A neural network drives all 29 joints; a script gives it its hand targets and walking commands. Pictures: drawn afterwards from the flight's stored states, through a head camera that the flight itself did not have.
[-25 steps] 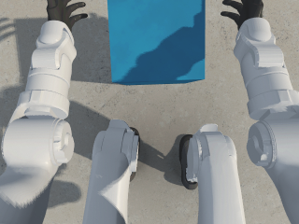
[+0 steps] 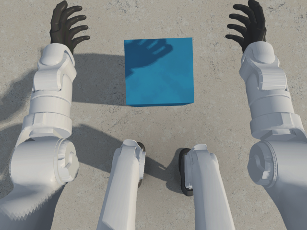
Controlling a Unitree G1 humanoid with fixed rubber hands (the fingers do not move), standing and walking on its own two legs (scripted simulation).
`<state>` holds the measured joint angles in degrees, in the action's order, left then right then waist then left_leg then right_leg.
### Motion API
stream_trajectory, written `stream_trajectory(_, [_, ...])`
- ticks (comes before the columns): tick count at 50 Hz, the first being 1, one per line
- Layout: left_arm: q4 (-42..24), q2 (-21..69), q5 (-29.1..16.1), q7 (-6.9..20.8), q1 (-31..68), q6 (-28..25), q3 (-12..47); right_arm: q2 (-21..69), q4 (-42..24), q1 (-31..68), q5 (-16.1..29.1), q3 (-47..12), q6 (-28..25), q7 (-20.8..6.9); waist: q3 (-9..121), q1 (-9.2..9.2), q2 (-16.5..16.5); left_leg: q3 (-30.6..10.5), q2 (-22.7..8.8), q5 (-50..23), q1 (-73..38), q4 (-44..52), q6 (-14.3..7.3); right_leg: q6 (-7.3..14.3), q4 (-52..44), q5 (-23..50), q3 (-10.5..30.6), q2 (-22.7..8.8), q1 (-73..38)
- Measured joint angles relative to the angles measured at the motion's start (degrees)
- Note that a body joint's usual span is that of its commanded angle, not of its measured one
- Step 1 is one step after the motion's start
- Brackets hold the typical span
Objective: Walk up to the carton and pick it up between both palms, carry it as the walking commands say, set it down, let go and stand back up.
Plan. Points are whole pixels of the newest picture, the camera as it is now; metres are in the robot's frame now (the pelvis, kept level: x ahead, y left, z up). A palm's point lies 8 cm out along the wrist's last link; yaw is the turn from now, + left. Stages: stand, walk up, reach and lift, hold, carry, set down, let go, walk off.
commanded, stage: set down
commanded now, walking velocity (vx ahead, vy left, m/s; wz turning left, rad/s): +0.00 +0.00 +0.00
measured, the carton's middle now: (158, 78) +0.50 +0.03 -0.40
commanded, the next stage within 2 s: let go in 0.52 s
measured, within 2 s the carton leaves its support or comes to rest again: neither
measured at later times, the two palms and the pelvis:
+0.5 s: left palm (10, 7) +0.51 +0.24 +0.04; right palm (304, 6) +0.53 -0.16 +0.04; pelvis +0.03 +0.01 +0.14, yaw +0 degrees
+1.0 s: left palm out of the picture +0.38 +0.25 +0.11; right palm out of the picture +0.40 -0.20 +0.11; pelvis +0.07 +0.00 +0.20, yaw +1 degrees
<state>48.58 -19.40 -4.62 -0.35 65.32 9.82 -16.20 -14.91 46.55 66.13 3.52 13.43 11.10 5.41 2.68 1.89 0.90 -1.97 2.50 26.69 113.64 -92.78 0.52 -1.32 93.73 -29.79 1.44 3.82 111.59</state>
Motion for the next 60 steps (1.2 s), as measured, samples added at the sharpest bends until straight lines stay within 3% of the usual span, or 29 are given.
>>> stream_trajectory(20, [0.18, 3.19, 4.62, 2.65, -6.21, -2.32, -2.9, 2.96, -0.19, -7.06, -4.38, 3.21, -2.36, -3.19, 2.67, -0.1, 0.09, -0.45, -0.22, -8.51, -22.45, 28.67, -0.55, -0.11, -29.12, 9.09, 1.22, -0.73, -22.32])
stream_trajectory(28, [3.0, 5.58, 9.02, 3.05, -6.5, -4.23, -5.51, 4.14, 2.39, -8.01, -8.62, 5.69, -4.26, -4.33, 2.72, -0.21, -0.24, -0.56, -0.05, -11.39, -28.54, 36.79, -0.72, -0.11, -37.12, 11.87, 1.4, -1.3, -28.38])
stream_trajectory(32, [1.46, 6.82, 11.23, 2.91, -8.42, -4.75, -6.16, 4.81, 1.0, -10.1, -10.27, 5.94, -4.75, -4.13, 1.81, -0.05, -0.29, -0.69, -0.1, -12.1, -30.01, 38.93, -0.73, -0.05, -39.32, 12.62, 1.35, -1.36, -29.86])
stream_trajectory(37, [-6.56, 7.23, 11.99, 3.49, -17.98, -4.14, -3.63, 6.37, -6.73, -19.21, -11.41, 3.56, -4.47, -3.41, 0.95, -0.35, -0.32, -0.73, -0.24, -12.39, -33.44, 41.58, -0.78, 0.08, -42.08, 13.04, 1.45, -1.34, -33.27])
stream_trajectory(43, [-15.59, 6.8, 9.59, 4.82, -33.87, -3.57, 0.92, 6.71, -15.53, -35.02, -8.95, -0.57, -4.04, -4.09, 1.01, -0.66, -0.35, -0.68, -0.33, -12.38, -42.46, 46.04, -0.8, 0.4, -46.45, 13.13, 1.76, -1.43, -42.15])
stream_trajectory(50, [-15.23, 6.88, 6.77, 5.65, -46.62, -6.02, 4.84, 5.53, -15.35, -47.92, -6.02, -3.49, -6.6, -5.79, 1.66, -0.9, -0.66, -1.02, -0.28, -12.14, -56.94, 51.38, -0.67, 0.86, -51.69, 12.81, 1.61, -1.76, -56.62])
stream_trajectory(60, [-17.3, 8.26, 5.4, 4.14, -64.33, -9.69, 10.09, 4.59, -15.37, -64.2, -4.13, -7.91, -10.65, -7.18, -0.89, -1.4, -0.73, -1.17, -0.7, -12.07, -78.85, 59.48, -0.52, 1.54, -60.02, 13.01, 1.6, -1.86, -78.55])
